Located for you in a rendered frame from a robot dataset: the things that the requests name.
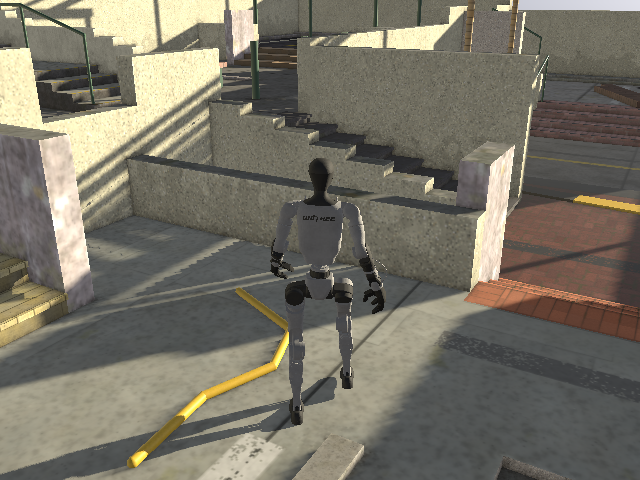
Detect robot right forearm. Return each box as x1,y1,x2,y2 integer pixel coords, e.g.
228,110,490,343
359,243,383,291

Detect robot left hand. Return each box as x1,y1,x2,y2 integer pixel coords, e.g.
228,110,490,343
270,261,294,279

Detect robot left upper arm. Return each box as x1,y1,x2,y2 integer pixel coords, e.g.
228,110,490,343
273,200,301,253

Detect robot right upper arm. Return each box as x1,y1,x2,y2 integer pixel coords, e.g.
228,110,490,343
341,202,368,259

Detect robot left forearm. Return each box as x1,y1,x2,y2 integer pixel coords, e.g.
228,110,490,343
270,238,284,267

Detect humanoid robot torso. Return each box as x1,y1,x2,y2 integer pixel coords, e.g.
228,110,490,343
297,196,344,300

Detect robot left shin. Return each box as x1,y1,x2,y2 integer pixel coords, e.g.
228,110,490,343
288,342,303,411

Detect robot right hand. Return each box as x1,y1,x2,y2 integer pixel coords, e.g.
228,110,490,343
363,287,386,314

